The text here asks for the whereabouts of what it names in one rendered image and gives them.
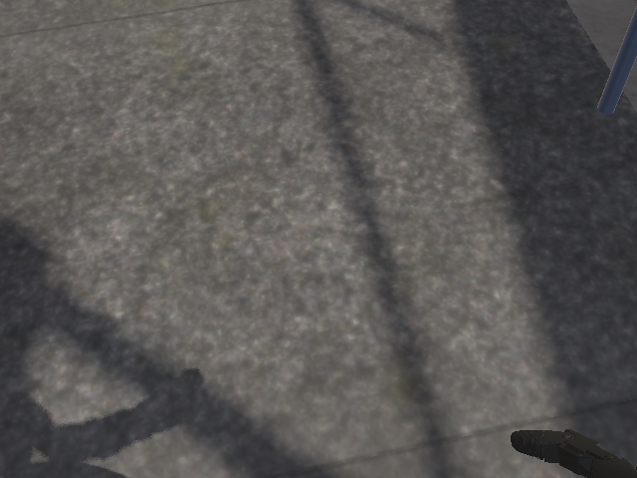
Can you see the right robot hand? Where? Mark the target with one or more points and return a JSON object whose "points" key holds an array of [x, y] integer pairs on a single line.
{"points": [[573, 451]]}

